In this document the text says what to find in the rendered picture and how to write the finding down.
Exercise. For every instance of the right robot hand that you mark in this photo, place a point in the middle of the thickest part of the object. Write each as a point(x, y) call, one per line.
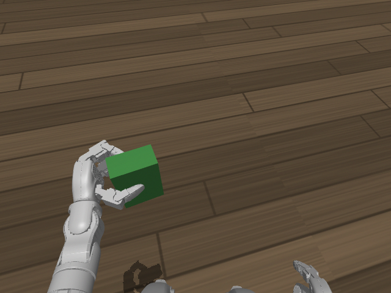
point(310, 275)

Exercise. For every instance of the carton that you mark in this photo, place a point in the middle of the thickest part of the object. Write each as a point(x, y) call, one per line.
point(138, 166)

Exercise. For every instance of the left robot arm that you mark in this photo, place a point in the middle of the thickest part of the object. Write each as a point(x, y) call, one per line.
point(77, 267)

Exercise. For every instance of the left robot hand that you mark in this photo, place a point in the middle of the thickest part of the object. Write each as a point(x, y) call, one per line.
point(88, 182)

